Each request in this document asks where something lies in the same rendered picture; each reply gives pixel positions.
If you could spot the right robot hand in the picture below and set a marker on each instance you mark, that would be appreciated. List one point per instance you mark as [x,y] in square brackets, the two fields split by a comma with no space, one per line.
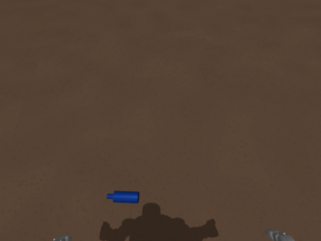
[277,235]

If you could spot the bottle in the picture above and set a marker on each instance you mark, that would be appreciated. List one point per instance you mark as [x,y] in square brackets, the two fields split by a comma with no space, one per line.
[124,196]

